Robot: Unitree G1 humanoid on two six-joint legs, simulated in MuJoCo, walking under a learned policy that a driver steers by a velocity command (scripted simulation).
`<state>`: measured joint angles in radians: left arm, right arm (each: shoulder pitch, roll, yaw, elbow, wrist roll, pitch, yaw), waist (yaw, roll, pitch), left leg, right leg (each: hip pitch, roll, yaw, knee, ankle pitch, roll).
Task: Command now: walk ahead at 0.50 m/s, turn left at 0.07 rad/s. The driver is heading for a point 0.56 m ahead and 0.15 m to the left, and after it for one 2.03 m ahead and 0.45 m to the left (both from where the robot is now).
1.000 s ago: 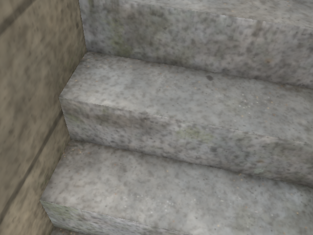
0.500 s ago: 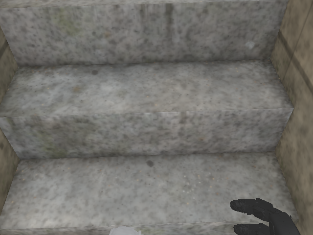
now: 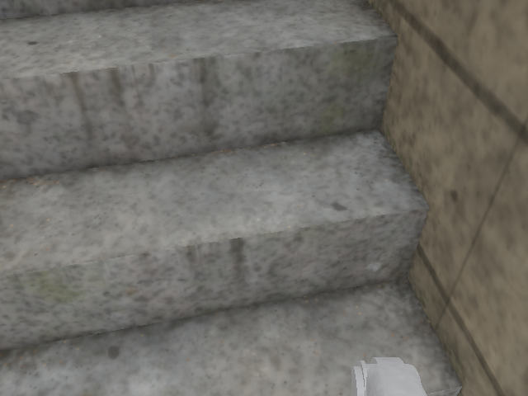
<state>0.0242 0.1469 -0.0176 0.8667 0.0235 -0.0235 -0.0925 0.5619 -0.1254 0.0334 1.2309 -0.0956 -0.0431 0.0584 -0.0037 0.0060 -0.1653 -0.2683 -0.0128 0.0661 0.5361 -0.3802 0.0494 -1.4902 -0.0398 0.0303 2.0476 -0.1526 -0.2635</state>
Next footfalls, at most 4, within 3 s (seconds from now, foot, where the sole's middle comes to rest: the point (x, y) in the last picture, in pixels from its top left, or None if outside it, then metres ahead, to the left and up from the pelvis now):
0.10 right None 0.27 -0.13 -0.56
0.60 left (163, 380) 0.43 0.21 -0.36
1.32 right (360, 199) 0.67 -0.14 -0.15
1.74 left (175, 220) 0.63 0.18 -0.15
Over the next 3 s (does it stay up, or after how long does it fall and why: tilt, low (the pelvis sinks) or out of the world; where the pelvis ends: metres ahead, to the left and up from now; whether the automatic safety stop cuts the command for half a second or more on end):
stays up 0.64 0.12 0.61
